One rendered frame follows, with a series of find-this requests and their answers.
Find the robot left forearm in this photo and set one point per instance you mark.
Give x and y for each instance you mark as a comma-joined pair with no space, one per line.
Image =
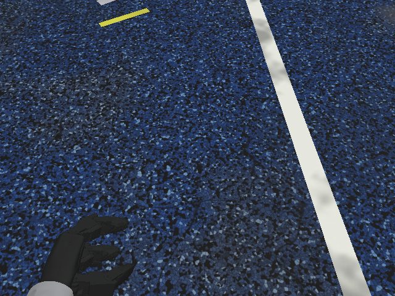
50,288

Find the left robot hand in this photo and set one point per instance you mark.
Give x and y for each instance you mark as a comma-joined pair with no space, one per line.
72,253

